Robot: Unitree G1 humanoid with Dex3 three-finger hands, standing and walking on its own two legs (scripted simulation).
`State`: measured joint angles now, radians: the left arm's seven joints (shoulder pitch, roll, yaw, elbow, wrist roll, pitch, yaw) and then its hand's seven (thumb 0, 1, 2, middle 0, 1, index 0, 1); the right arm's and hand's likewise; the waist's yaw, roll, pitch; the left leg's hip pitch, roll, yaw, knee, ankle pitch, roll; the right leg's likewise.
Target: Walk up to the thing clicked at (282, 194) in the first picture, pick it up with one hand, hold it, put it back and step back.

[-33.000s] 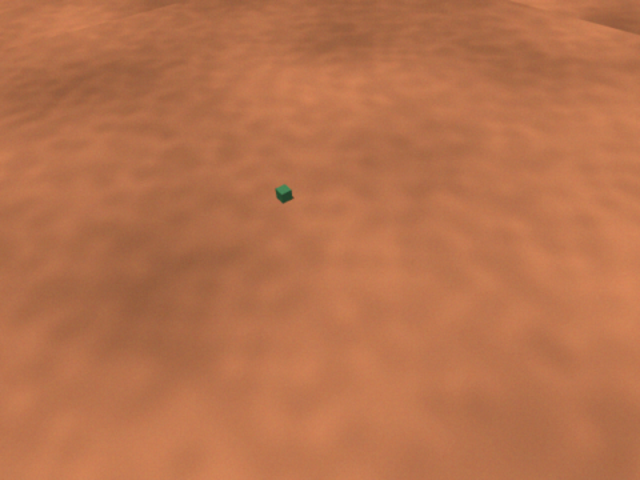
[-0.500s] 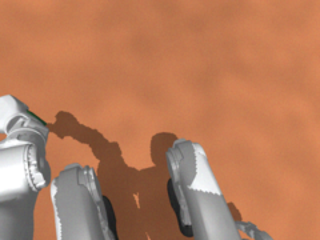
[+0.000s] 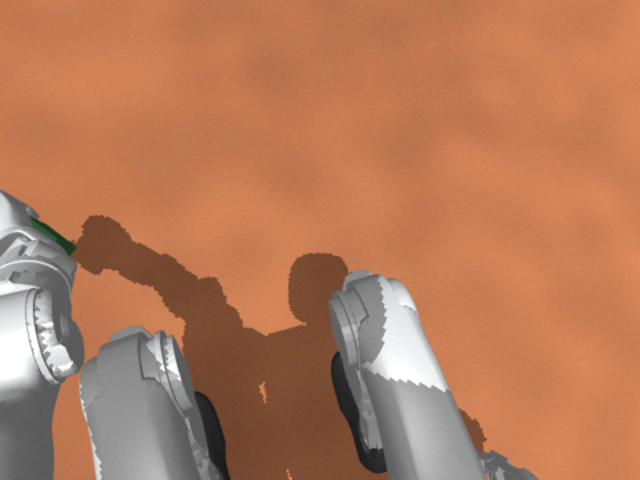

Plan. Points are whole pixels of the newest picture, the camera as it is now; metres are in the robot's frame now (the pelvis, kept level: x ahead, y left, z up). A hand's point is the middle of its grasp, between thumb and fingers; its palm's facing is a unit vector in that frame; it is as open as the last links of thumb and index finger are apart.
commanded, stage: lower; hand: left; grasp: from above
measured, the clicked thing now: (36, 247) +0.46 +0.31 -0.19
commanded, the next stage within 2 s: rest in 0.20 s
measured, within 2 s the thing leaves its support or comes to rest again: rests again in 1.32 s
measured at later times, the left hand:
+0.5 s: hand (59, 251) +0.45 +0.29 -0.21, palm faces -0.28 -0.34 -0.90, open 8.1 cm
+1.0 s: hand (71, 254) +0.46 +0.29 -0.24, palm faces -0.28 -0.35 -0.89, open 8.1 cm
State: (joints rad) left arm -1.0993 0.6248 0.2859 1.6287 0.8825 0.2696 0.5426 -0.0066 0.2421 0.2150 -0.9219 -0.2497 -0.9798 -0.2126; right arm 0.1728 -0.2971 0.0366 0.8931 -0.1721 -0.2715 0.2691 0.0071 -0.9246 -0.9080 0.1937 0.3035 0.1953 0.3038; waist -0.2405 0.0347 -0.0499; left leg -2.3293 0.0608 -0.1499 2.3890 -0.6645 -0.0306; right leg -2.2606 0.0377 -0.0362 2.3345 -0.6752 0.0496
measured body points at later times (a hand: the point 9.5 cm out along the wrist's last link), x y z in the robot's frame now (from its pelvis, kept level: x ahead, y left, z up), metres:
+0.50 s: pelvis +0.00 +0.00 -0.02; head +0.26 +0.05 +0.34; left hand +0.47 +0.30 -0.16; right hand +0.01 -0.25 -0.12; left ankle +0.08 +0.14 -0.30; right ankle +0.10 -0.13 -0.30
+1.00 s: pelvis +0.00 +0.01 -0.02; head +0.28 +0.07 +0.33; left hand +0.47 +0.30 -0.19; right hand -0.01 -0.25 -0.10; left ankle +0.08 +0.14 -0.30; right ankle +0.10 -0.13 -0.30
